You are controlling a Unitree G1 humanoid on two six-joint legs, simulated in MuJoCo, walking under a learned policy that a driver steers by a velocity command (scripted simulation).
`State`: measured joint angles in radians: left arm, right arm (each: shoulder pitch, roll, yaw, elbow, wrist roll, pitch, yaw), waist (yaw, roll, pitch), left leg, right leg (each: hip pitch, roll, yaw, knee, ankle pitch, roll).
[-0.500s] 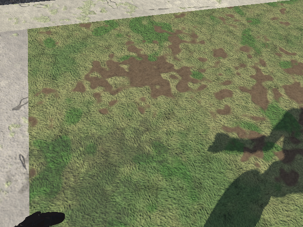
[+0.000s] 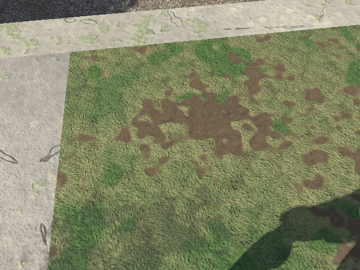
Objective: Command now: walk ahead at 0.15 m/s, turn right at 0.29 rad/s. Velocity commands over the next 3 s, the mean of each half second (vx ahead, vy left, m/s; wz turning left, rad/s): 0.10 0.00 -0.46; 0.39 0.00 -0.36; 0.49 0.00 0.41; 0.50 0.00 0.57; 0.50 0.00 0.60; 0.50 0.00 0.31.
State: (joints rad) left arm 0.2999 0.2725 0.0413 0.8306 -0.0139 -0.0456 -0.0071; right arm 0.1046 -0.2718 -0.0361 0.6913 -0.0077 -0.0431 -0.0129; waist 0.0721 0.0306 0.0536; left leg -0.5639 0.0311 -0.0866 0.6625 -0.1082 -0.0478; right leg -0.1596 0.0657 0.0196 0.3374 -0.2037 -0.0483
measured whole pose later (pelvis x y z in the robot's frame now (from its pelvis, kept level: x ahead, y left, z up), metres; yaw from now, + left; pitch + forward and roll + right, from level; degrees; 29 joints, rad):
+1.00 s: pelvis +0.28 -0.07 -0.03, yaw -26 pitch +3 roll +2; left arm 0.47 0.30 0.07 0.81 -0.01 -0.03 0.03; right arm 0.01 -0.28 -0.05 0.75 0.01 -0.10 0.06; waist 0.07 -0.01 0.01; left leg -0.48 -0.04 0.05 0.49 -0.06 0.07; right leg 0.09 -0.01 0.10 0.40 -0.49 -0.03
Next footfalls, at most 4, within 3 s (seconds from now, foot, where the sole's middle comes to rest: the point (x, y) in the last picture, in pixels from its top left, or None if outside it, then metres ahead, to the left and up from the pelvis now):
0.10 left None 0.19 0.13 -0.78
0.50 right None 0.07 -0.11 -0.78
1.00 left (215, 267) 0.46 -0.05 -0.78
1.46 right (293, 219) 0.66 -0.34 -0.78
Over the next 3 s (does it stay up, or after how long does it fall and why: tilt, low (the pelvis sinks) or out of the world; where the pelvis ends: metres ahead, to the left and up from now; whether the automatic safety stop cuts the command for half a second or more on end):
stays up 1.32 0.01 -0.02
